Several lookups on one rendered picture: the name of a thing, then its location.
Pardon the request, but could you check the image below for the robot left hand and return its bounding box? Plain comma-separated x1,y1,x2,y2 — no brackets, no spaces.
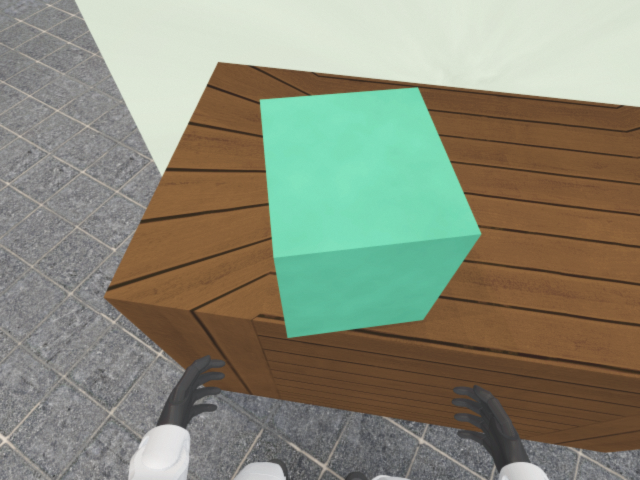
156,355,225,429

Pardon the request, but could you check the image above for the robot left foot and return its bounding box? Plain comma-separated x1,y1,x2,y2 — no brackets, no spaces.
268,459,288,480

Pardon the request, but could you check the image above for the robot right hand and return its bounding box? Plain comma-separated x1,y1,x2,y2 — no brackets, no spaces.
452,385,531,474

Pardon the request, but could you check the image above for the carton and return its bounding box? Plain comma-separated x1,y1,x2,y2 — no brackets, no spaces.
260,87,481,338

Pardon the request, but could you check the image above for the left robot forearm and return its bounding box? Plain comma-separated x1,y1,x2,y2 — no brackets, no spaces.
128,425,190,480

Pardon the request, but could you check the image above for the pedestal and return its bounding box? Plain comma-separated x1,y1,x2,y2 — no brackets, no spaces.
103,62,640,453

